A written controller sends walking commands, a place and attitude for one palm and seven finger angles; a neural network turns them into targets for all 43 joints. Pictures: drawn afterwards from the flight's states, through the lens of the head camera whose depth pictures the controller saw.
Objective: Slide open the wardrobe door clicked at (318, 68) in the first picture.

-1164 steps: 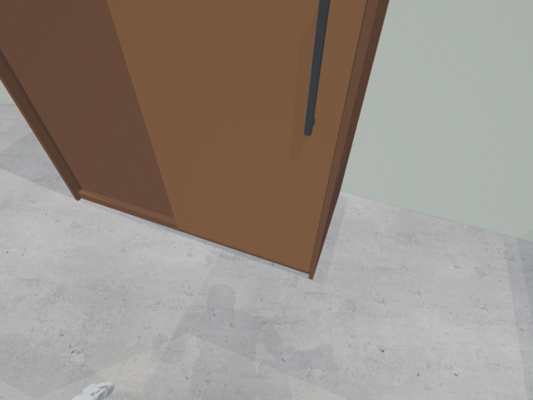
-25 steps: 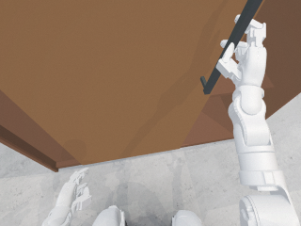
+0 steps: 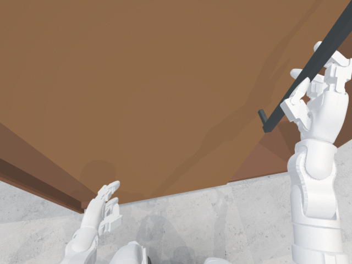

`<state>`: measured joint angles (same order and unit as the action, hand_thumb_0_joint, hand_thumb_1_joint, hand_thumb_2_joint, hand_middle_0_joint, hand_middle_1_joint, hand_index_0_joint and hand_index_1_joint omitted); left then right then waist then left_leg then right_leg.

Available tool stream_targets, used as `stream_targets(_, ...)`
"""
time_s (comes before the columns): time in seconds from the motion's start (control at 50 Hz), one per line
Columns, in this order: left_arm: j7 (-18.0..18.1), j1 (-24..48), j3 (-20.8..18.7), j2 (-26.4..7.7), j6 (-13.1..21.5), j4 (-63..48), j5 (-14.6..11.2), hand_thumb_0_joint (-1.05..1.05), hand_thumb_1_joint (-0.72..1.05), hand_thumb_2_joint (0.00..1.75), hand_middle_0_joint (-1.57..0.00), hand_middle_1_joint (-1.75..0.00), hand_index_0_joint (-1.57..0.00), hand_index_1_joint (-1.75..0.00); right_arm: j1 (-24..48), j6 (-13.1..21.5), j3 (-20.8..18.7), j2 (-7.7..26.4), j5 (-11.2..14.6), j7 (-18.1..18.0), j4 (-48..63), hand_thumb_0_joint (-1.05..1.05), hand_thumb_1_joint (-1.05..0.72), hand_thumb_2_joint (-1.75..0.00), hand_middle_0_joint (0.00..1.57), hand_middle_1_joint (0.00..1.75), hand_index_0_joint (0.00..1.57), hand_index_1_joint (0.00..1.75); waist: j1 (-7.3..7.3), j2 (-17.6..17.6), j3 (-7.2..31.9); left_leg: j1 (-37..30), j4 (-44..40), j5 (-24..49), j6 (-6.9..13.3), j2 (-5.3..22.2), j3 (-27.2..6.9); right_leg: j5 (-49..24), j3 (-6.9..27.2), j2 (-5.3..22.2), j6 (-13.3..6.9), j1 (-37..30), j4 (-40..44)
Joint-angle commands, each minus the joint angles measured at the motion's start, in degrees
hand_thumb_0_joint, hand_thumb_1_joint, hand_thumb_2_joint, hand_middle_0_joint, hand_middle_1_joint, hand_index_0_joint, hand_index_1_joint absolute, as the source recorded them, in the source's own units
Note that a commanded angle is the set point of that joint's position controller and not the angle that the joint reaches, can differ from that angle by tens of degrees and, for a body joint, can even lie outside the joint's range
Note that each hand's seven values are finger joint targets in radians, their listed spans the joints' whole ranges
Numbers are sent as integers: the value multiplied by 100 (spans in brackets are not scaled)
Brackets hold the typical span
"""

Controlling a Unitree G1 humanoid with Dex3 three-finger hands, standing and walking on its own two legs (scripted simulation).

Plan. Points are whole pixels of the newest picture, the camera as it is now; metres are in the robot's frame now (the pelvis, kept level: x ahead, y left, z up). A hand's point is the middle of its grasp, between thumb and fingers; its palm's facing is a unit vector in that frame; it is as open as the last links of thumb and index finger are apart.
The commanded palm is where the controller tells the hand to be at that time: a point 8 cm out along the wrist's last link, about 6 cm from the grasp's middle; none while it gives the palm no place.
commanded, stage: stop walking and hold the door there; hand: right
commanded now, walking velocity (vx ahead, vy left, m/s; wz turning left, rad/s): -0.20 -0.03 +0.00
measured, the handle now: (296, 75) +0.40 -0.27 +0.17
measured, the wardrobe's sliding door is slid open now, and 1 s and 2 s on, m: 0.44 0.44 0.44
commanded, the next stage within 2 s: none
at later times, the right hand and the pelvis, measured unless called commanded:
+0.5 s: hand (298, 103) +0.34 -0.24 +0.16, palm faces +0.32 +0.93 -0.19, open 7.3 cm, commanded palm +0.30 -0.26 +0.15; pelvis +0.00 -0.04 +0.00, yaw +8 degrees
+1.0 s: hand (300, 103) +0.34 -0.25 +0.17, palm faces +0.26 +0.95 -0.17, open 7.3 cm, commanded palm +0.30 -0.26 +0.15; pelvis -0.02 -0.07 +0.00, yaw +12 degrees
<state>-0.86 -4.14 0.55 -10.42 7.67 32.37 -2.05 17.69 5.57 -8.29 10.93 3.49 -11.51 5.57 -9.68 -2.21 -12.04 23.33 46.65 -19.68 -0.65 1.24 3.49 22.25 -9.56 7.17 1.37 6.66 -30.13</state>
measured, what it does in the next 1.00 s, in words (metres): steps on the spot: left foot, then right foot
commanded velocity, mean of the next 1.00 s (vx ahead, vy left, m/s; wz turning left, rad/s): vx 0.00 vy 0.04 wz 0.00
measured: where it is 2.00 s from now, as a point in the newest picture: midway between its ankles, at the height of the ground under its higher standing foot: outside the picture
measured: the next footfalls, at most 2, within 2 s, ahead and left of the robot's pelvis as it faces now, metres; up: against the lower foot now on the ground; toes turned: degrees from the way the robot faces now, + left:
left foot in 0.06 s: +0.10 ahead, +0.12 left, +0.00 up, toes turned +7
right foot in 0.38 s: +0.12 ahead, -0.15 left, +0.00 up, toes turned +4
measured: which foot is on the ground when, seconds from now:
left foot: up 0.00-0.04, down 0.06-0.38, up 0.40-0.64, down 0.66-1.00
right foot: down 0.00-0.10, up 0.12-0.36, down 0.38-1.00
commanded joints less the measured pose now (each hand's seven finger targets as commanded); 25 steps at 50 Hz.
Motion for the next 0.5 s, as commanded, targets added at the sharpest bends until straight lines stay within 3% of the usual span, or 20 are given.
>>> stream_targets(0.0, 216, -117, -337, -1030, -136, -712, -5, 0, 90, 90, -20, -30, -20, -30, 1688, 373, -353, 1577, -141, 543, 1444, 0, -90, -90, 45, 140, 45, 140, 1031, -1288, 2969, -271, -2089, 1607, 11, -440, 690, -7443, -299, 848, -210, -2603, -1213)
stream_targets(0.02, 218, 13, -222, -836, -137, -720, -36, 0, 90, 90, -20, -30, -20, -30, 1619, 455, -400, 1614, -152, 572, 1638, 0, -90, -90, 45, 140, 45, 140, 1032, -1405, 2956, -953, -2213, 2890, 70, -330, 600, -6795, -385, 725, -134, -2036, -1627)
stream_targets(0.04, 230, 101, -199, -783, -155, -784, -34, 0, 90, 90, -20, -30, -20, -30, 1367, 519, -597, 1827, -170, 553, 1726, 0, -90, -90, 45, 140, 45, 140, 1020, -875, 3062, -2085, -1857, 5486, 303, 199, -4, -5500, -422, 495, -17, -835, -2377)
stream_targets(0.06, 296, 144, -190, -681, -146, -868, 6, 0, 90, 90, -20, -30, -20, -30, 910, 555, -810, 1990, -152, 498, 1543, 0, -90, -90, 45, 140, 45, 140, 969, 308, 3209, -3157, -1522, 8657, 1002, 1227, -1593, -1847, -250, -318, 167, 758, -3635)
stream_targets(0.08, 338, 93, -125, -510, -108, -805, 55, 0, 90, 90, -20, -30, -20, -30, 129, 411, -1124, 2033, -31, 423, 930, 0, -90, -90, 45, 140, 45, 140, 788, 1557, 2833, -3154, -1645, 9570, 1468, 2068, -2374, 1401, 562, -634, 154, 1716, -4086)
stream_targets(0.1, 385, -128, -188, -645, -136, -677, 3, 0, 90, 90, -20, -30, -20, -30, -468, 263, -1019, 1814, 38, 393, 452, 0, -90, -90, 45, 140, 45, 140, 849, 1780, 2404, -2783, -1804, 8810, 1366, 2128, -2414, 1570, 1072, -481, 119, 1917, -3996)
stream_targets(0.12, 376, -97, -102, -651, -198, -705, -26, 0, 90, 90, -20, -30, -20, -30, -210, 320, -916, 1790, 13, 395, 832, 0, -90, -90, 45, 140, 45, 140, 829, 1584, 2216, -2417, -1838, 7678, 1179, 2160, -2218, 1514, 1306, -262, 121, 1923, -3542)
stream_targets(0.14, 394, 165, -10, -607, -244, -702, 23, 0, 90, 90, -20, -30, -20, -30, 19, 376, -1029, 1947, -76, 356, 1170, 0, -90, -90, 45, 140, 45, 140, 887, 1248, 2268, -2196, -1869, 7138, 1123, 1989, -1986, 1515, 1225, -254, 128, 1753, -2831)
stream_targets(0.18, 484, 285, 51, -569, -372, -584, 71, 0, 90, 90, -20, -30, -20, -30, -205, 442, -1315, 2080, -113, 238, 1060, 0, -90, -90, 45, 140, 45, 140, 934, 1335, 2552, -2137, -1956, 6494, 961, 1678, -1371, 993, 810, -486, 119, 1427, -2035)
stream_targets(0.2, 521, 318, 19, -613, -405, -544, 104, 0, 90, 90, -20, -30, -20, -30, -306, 449, -1383, 2163, -129, 193, 1133, 0, -90, -90, 45, 140, 45, 140, 976, 1200, 2654, -2204, -1899, 6279, 888, 1522, -1214, 679, 646, -587, 126, 1257, -1510)
stream_targets(0.22, 499, 279, 61, -529, -451, -577, 99, 0, 90, 90, -20, -30, -20, -30, -440, 434, -1270, 2007, -155, 200, 1145, 0, -90, -90, 45, 140, 45, 140, 960, 1342, 2878, -2249, -1834, 5951, 810, 1377, -975, 212, 476, -722, 142, 1125, -1260)
stream_targets(0.28, 531, 128, -90, -582, -483, -605, 87, 0, 90, 90, -20, -30, -20, -30, -513, 421, -1120, 1867, -184, 224, 1322, 0, -90, -90, 45, 140, 45, 140, 1027, 1224, 2932, -1621, -1791, 4659, 512, 1089, -785, -1131, 312, -758, 137, 300, -244)
stream_targets(0.3, 575, 102, -164, -673, -473, -590, 57, 0, 90, 90, -20, -30, -20, -30, -525, 440, -1009, 1796, -143, 235, 1417, 0, -90, -90, 45, 140, 45, 140, 1106, 1038, 2748, -1257, -1728, 3822, 346, 918, -682, -1653, 339, -570, 113, -124, 168)
stream_targets(0.32, 571, 50, -184, -719, -457, -653, 60, 0, 90, 90, -20, -30, -20, -30, -534, 445, -753, 1547, -140, 279, 1479, 0, -90, -90, 45, 140, 45, 140, 1035, 616, 2769, -1052, -1535, 2926, 185, 664, -508, -2298, 549, -207, 27, -299, 347)
stream_targets(0.34, 551, 81, -246, -929, -400, -772, 41, 0, 90, 90, -20, -30, -20, -30, -431, 433, -587, 1425, -114, 324, 1666, 0, -90, -90, 45, 140, 45, 140, 968, -326, 2581, -636, -1224, 1346, -32, 190, -347, -2831, 1384, 549, -273, -108, 766)
stream_targets(0.36, 499, 106, -254, -943, -358, -861, 15, 0, 90, 90, -20, -30, -20, -30, -416, 446, -360, 1207, -106, 372, 1713, 0, -90, -90, 45, 140, 45, 140, 923, -983, 2359, -584, -524, -501, -90, -129, -238, -2167, 1869, 1171, -615, 383, 1453)
stream_targets(0.38, 441, 87, -277, -959, -295, -867, -19, 0, 90, 90, -20, -30, -20, -30, -287, 461, -246, 1122, -159, 390, 1590, 0, -90, -90, 45, 140, 45, 140, 938, -974, 1991, -648, 211, -950, -38, -321, -346, -325, 2149, 1391, -815, 1108, 1972)
stream_targets(0.4, 474, 221, -214, -830, -247, -794, -3, 0, 90, 90, -20, -30, -20, -30, -484, 424, -125, 1041, -176, 386, 1353, 0, -90, -90, 45, 140, 45, 140, 955, -1091, 1624, -444, 529, -729, -20, -228, -397, 691, 2302, 1439, -919, 1330, 2289)
stream_targets(0.42, 477, 105, -180, -852, -247, -699, 53, 0, 90, 90, -20, -30, -20, -30, -389, 378, -315, 1241, -223, 350, 1237, 0, -90, -90, 45, 140, 45, 140, 1015, -1362, 1459, -348, 746, -501, -7, -63, -466, 760, 2311, 1465, -924, 1500, 2313)
stream_targets(0.48, 423, -85, -201, -968, -142, -587, 84, 0, 90, 90, -20, -30, -20, -30, -365, 254, -325, 1265, -235, 340, 1026, 0, -90, -90, 45, 140, 45, 140, 983, -934, 1653, -591, 141, -253, -17, -80, -183, 442, 1446, 1134, -718, 1131, 1942)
